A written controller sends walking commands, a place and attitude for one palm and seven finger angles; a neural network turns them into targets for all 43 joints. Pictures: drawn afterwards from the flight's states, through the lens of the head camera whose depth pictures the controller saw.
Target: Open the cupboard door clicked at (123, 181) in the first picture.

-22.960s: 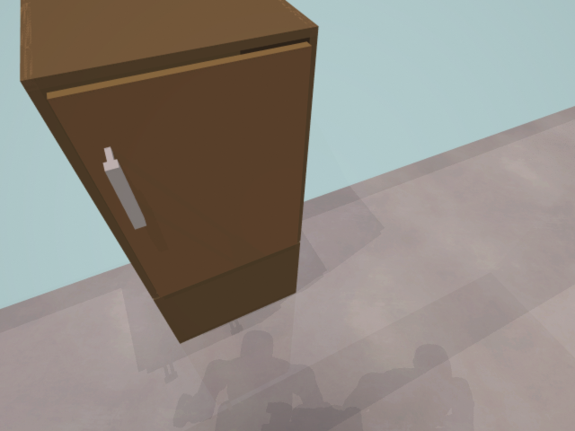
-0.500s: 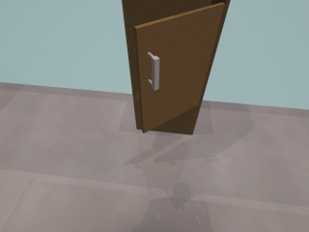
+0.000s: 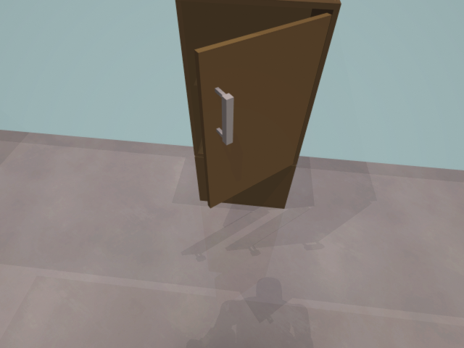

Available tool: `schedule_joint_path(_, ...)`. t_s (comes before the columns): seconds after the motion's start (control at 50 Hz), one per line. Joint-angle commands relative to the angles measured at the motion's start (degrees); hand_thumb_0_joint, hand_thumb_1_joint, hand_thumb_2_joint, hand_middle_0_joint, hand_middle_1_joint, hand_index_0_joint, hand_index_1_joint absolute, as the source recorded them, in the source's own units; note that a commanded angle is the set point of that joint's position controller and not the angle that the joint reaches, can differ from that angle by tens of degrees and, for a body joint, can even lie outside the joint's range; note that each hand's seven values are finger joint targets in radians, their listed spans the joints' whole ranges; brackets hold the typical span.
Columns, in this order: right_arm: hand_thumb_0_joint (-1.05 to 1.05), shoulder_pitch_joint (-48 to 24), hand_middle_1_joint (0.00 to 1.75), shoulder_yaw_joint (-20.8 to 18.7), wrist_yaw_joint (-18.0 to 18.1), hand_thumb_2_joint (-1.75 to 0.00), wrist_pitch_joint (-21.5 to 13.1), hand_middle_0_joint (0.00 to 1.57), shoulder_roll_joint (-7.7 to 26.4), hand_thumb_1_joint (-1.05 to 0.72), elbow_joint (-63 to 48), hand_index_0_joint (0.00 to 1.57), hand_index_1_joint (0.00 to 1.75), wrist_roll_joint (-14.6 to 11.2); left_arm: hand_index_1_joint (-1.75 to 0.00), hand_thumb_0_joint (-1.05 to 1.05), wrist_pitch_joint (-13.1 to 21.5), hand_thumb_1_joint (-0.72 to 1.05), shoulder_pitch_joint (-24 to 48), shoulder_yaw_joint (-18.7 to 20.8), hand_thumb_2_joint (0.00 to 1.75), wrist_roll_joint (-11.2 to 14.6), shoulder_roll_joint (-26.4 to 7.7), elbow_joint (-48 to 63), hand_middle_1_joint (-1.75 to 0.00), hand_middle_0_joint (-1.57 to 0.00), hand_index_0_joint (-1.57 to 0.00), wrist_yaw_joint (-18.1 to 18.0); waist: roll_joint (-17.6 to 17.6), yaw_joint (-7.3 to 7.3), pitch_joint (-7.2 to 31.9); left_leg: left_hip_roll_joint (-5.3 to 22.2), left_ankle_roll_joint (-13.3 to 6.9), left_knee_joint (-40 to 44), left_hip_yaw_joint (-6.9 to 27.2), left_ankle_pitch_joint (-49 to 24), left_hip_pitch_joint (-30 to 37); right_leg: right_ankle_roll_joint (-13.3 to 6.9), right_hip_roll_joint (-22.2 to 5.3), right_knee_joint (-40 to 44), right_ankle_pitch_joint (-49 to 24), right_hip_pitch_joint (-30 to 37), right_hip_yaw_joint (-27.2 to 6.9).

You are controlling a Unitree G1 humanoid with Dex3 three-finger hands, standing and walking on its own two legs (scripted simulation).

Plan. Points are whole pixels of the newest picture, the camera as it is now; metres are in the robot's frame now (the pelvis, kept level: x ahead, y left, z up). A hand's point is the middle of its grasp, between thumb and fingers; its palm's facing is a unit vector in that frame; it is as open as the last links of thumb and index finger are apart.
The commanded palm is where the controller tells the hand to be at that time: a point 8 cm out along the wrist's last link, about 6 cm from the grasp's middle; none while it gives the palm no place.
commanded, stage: look to check the result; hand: left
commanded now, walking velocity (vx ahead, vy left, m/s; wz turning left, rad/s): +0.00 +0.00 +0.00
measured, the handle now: (223, 116) +0.65 +0.06 +0.02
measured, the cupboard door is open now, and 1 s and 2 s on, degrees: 40 40 40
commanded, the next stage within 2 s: walk to a spot facing it in 0.56 s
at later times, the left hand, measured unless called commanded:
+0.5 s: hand out of the picture +0.02 +0.17 -0.18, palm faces +0.04 -0.98 -0.18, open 7.4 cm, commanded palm none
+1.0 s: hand out of the picture +0.06 +0.19 -0.18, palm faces -0.05 -0.97 -0.22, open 7.4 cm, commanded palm none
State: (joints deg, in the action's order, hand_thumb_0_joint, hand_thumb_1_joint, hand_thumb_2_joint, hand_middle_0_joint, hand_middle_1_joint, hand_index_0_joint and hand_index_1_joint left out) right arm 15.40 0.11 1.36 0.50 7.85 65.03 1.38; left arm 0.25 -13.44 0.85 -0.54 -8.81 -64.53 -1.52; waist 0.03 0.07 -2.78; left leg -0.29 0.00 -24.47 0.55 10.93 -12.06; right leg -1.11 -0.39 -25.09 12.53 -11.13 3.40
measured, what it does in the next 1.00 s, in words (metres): stands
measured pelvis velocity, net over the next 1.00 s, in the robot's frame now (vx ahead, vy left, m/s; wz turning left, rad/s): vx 0.02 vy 0.00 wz -0.13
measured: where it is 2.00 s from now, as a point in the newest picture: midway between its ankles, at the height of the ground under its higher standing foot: outside the picture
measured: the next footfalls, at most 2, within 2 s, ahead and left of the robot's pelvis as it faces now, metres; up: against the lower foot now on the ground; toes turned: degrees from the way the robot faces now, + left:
left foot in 1.64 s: +0.14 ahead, +0.09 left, +0.00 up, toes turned -30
right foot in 1.98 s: +0.02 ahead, -0.16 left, +0.00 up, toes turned -44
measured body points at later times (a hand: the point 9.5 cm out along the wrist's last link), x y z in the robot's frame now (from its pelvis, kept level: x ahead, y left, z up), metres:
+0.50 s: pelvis +0.02 +0.00 +0.00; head +0.04 +0.00 +0.45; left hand +0.02 +0.22 -0.16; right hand +0.02 -0.22 -0.16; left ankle +0.03 +0.12 -0.74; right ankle +0.01 -0.11 -0.74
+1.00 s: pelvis +0.02 +0.00 -0.01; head +0.06 -0.01 +0.44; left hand +0.06 +0.24 -0.16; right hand +0.02 -0.24 -0.17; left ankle +0.03 +0.12 -0.74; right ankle +0.01 -0.10 -0.74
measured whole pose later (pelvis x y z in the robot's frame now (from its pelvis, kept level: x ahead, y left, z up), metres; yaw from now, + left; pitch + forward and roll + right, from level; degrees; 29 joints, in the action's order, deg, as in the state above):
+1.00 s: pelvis +0.02 +0.00 -0.01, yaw -7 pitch +0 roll +1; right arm 12.3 -2.4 2.6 1.3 9.3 60.4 1.6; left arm -3.1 -13.3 4.2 -1.2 -11.0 -60.5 0.1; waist 1.2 -1.2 -5.3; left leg 1.5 -0.2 -30.2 -6.6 16.9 -12.7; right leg -0.9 0.7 -37.6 20.4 -17.3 -1.5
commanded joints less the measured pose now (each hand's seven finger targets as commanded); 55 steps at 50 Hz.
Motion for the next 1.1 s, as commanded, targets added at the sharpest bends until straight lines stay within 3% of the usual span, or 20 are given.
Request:
schedule_joint_path(0.0, 0.00, 3.28, 0.30, -0.83, 0.55, -0.90, -0.82, 0.20, 4.94, -0.90, -1.20, 0.20, 0.30, -0.11, -0.30, 0.00, 0.45, 0.90, -4.22, 1.33, 0.90, 0.02, -6.04, 0.78, -0.30, -0.20, -0.20, -0.34, -0.99, 0.02, -0.87, 4.48, -1.21, 4.53, 3.59, -3.03, -0.76, -1.33, -5.91, 6.45, 0.13, -0.39, -5.53)
schedule_joint_path(0.1, 0.00, 3.18, 0.30, -0.92, 0.62, -0.90, -0.81, 0.20, 5.15, -0.90, -0.98, 0.20, 0.30, -0.18, -0.30, 0.00, 0.57, 0.90, -4.30, 1.27, 0.90, 0.05, -5.92, 0.45, -0.30, -0.20, -0.20, -0.38, 0.26, 0.14, -0.62, 4.60, -1.21, 4.38, 3.45, -4.13, 0.29, -1.31, -5.88, 6.68, -0.96, -0.07, -5.41)
schedule_joint_path(0.66, 0.00, 1.54, 0.30, -0.80, 0.89, -0.90, -1.23, 0.20, 6.44, -0.90, -0.67, 0.20, 0.30, -0.26, -0.30, 0.00, 0.71, 0.90, -4.22, 1.19, 0.90, 0.09, -6.34, -0.03, -0.30, -0.20, -0.20, -0.29, -0.31, -0.08, -1.52, 4.96, -1.46, 5.55, 3.90, -6.49, 1.36, -1.09, -5.85, 6.89, -4.43, 2.01, -4.80)
schedule_joint_path(0.72, 0.00, 2.52, 0.30, -1.26, 1.34, -0.90, -0.76, 0.20, 6.21, -0.90, -0.83, 0.20, 0.30, -0.27, -0.30, 0.00, 0.06, 0.90, -4.34, 1.95, 0.90, 0.00, -6.41, 0.70, -0.30, -0.20, -0.20, -0.30, -1.05, 0.08, -0.26, 5.67, -1.32, 2.89, 2.15, -7.81, 3.05, -1.29, -5.76, 4.96, -8.56, 0.65, -5.91)
schedule_joint_path(0.82, 0.00, 1.75, 0.30, -3.17, 1.97, -0.90, 0.22, 0.20, 8.76, -0.90, -3.31, 0.20, 0.30, -0.23, -0.30, 0.00, -1.44, 0.90, -2.11, 3.87, 0.90, -0.39, -7.91, 3.79, -0.30, -0.20, -0.20, 0.46, -1.50, 0.44, -0.76, 8.45, -2.02, 1.19, 1.22, -4.31, 2.83, -1.53, -4.38, -0.07, -8.66, -4.63, -7.26)
schedule_joint_path(0.88, 0.00, 1.81, 0.30, -4.10, 2.25, -0.90, 0.25, 0.20, 10.54, -0.90, -5.17, 0.20, 0.30, 0.02, -0.30, 0.00, -2.12, 0.90, -1.10, 4.47, 0.90, -0.64, -7.45, 6.19, -0.30, -0.20, -0.20, 1.01, -4.52, 0.59, -0.35, 12.11, -3.99, 3.32, 4.24, -1.99, 2.68, -0.88, -1.63, -5.66, -5.05, -7.72, -6.81)
schedule_joint_path(0.9, 0.00, 1.49, 0.30, -4.49, 2.32, -0.90, 0.22, 0.20, 11.35, -0.90, -5.76, 0.20, 0.30, 0.12, -0.30, 0.00, -2.33, 0.90, -1.11, 4.60, 0.90, -0.71, -7.17, 6.77, -0.30, -0.20, -0.20, 1.21, -6.41, 0.38, -0.40, 14.05, -5.15, 4.44, 5.70, -1.35, 2.61, -0.56, -0.60, -8.88, -2.59, -9.00, -5.90)
schedule_joint_path(0.94, 0.00, 1.23, 0.30, -5.09, 2.30, -0.90, -0.04, 0.20, 12.38, -0.90, -7.02, 0.20, 0.30, 0.31, -0.30, 0.00, -2.74, 0.90, -0.67, 4.85, 0.90, -0.79, -6.65, 8.18, -0.30, -0.20, -0.20, 1.58, -10.58, 0.40, 0.09, 18.85, -8.39, 7.01, 8.17, -2.92, 1.87, 0.03, 0.70, -18.64, 10.08, -10.75, -3.87)
schedule_joint_path(0.98, 0.00, 0.45, 0.30, -5.19, 2.16, -0.90, -0.24, 0.20, 12.72, -0.90, -8.10, 0.20, 0.30, 0.66, -0.30, 0.00, -3.04, 0.90, 0.31, 5.06, 0.90, -0.86, -6.22, 9.58, -0.30, -0.20, -0.20, 1.91, -11.46, 0.25, -0.38, 21.02, -10.34, 6.90, 7.55, -8.48, 1.00, 0.42, -0.42, -23.40, 16.08, -11.63, -3.38)
schedule_joint_path(1.02, 0.00, -2.61, 0.30, -5.15, 2.06, -0.90, -0.31, 0.20, 12.67, -0.90, -9.59, 0.20, 0.30, 0.60, -0.30, 0.00, -2.60, 0.90, -2.73, 5.18, 0.90, -0.73, -5.81, 9.42, -0.30, -0.20, -0.20, 2.19, -8.81, -2.03, 1.43, 19.65, -8.50, 1.45, 2.51, -13.42, -0.34, 0.18, -0.98, -17.48, 11.92, -6.38, -3.00)
schedule_joint_path(1.04, 0.00, -3.88, 0.30, -5.33, 2.03, -0.90, -0.19, 0.20, 12.82, -0.90, -10.30, 0.20, 0.30, 0.50, -0.30, 0.00, -2.36, 0.90, -5.34, 5.46, 0.90, -0.78, -6.33, 8.95, -0.30, -0.20, -0.20, 2.27, -6.52, -3.40, 2.06, 17.30, -6.21, -3.64, -0.10, -12.57, -2.58, 0.08, -0.84, -10.44, 5.42, -1.86, -2.89)
schedule_joint_path(1.06, 0.00, -5.18, 0.30, -5.32, 1.89, -0.90, 0.18, 0.20, 11.79, -0.90, -11.34, 0.20, 0.30, 0.01, -0.30, 0.00, -1.88, 0.90, -8.09, 6.02, 0.90, -1.11, -8.88, 8.47, -0.30, -0.20, -0.20, 2.01, 2.75, -4.82, 2.07, 11.48, -2.32, -12.55, -4.27, -3.21, -7.20, -1.18, -3.83, -0.30, -6.53, 2.16, -9.44)
schedule_joint_path(1.08, 0.00, -5.33, 0.30, -4.78, 1.49, -0.90, 0.28, 0.20, 7.42, -0.90, -13.34, 0.20, 0.30, -0.66, -0.30, 0.00, -1.25, 0.90, -9.15, 7.16, 0.90, -1.79, -15.33, 8.35, -0.30, -0.20, -0.20, 1.07, 21.79, -4.61, 2.45, 2.11, 1.95, -25.88, -10.12, 18.93, -18.34, -6.00, -18.00, 7.46, -19.42, 7.26, -30.08)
